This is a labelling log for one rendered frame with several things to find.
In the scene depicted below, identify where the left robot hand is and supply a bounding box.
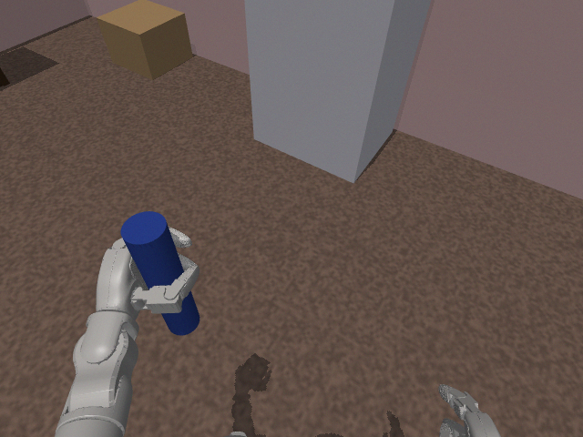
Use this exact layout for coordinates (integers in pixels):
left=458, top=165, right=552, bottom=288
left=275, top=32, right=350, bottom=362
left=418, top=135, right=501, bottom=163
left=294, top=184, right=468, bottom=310
left=96, top=226, right=199, bottom=320

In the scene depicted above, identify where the right robot hand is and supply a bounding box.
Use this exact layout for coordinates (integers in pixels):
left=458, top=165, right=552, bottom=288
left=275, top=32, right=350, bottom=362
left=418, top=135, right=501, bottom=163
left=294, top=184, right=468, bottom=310
left=438, top=384, right=501, bottom=437

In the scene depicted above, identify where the left robot arm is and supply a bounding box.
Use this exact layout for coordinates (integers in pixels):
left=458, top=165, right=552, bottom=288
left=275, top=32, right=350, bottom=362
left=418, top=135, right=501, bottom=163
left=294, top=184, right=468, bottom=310
left=55, top=310, right=139, bottom=437

